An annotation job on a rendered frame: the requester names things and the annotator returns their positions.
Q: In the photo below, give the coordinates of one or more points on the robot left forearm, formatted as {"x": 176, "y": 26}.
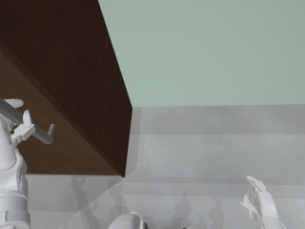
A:
{"x": 14, "y": 194}

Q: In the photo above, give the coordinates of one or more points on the robot right hand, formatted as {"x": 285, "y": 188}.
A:
{"x": 260, "y": 204}

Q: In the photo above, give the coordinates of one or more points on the robot left hand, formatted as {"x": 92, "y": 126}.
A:
{"x": 22, "y": 132}

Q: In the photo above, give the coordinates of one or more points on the handle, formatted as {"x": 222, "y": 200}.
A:
{"x": 15, "y": 116}

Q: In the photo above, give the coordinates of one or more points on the left robot thigh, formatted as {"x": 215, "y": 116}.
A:
{"x": 128, "y": 221}

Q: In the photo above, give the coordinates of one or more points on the wardrobe door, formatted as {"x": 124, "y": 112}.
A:
{"x": 70, "y": 153}

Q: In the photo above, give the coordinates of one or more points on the robot right forearm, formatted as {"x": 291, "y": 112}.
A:
{"x": 269, "y": 222}

